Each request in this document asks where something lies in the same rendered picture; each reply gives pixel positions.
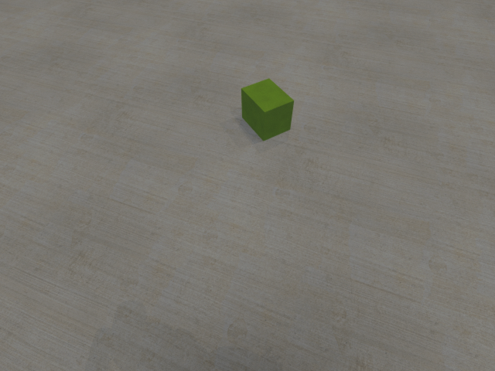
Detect carton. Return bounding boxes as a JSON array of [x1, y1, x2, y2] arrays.
[[241, 79, 294, 141]]

